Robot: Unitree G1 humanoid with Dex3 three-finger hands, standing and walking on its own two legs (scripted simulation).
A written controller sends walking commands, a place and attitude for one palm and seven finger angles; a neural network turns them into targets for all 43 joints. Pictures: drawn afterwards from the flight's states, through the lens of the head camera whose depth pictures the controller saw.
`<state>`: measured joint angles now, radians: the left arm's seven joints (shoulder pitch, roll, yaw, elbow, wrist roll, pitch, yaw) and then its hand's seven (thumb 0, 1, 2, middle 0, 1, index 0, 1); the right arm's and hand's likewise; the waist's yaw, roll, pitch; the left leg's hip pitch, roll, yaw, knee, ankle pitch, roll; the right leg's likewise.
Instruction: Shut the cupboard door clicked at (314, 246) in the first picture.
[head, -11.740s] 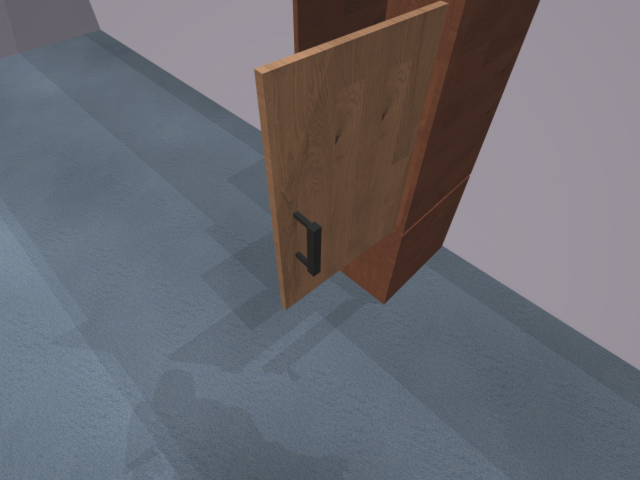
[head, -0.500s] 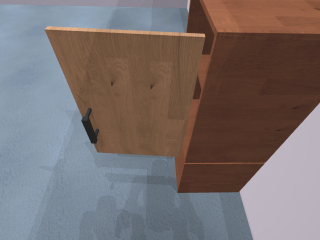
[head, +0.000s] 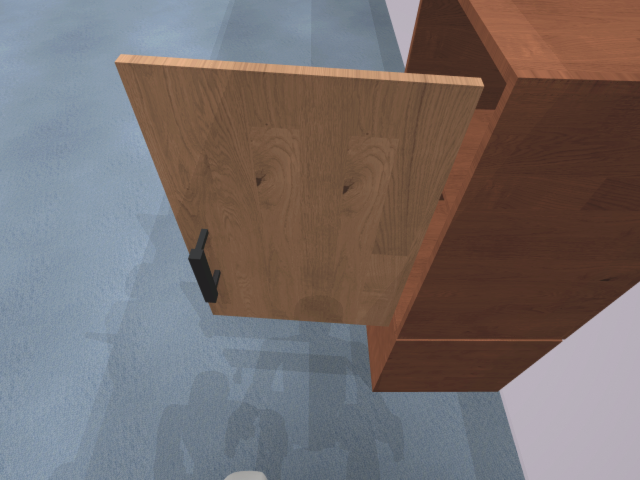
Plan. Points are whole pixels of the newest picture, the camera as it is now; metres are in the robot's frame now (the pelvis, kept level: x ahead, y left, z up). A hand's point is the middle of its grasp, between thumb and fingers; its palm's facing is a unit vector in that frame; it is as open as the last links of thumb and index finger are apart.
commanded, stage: come to a stop and stand still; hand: left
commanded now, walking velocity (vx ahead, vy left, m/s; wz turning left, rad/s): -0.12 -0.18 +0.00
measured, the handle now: (207, 267) +0.44 +0.23 -0.10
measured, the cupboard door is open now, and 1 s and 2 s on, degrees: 86 86 86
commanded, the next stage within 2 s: look again from close up in 1.92 s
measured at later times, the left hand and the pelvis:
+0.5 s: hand out of the picture +0.05 +0.19 -0.16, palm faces +0.01 -0.97 -0.24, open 7.4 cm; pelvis -0.01 +0.01 +0.00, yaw +0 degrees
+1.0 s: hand out of the picture -0.05 +0.21 -0.18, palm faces +0.01 -0.99 -0.17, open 7.4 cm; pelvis -0.03 +0.03 +0.01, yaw +0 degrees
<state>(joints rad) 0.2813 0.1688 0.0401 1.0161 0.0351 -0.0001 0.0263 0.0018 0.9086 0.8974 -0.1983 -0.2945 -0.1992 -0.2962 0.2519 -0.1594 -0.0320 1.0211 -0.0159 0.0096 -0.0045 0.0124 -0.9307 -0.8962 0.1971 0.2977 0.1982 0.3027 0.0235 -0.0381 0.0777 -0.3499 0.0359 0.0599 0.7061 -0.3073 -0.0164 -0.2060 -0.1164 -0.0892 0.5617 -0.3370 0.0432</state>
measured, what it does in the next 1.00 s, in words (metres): steps on the spot: left foot, then right foot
